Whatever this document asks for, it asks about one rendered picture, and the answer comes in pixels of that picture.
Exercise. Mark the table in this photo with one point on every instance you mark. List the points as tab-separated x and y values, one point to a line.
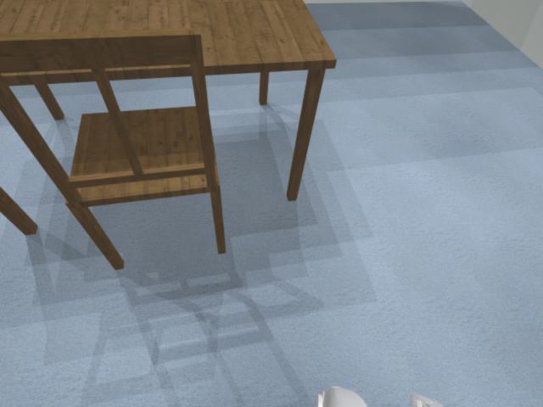
238	36

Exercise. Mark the chair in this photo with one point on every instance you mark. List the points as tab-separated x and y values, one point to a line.
120	156

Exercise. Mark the right robot thigh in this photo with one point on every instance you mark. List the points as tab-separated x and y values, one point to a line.
339	397

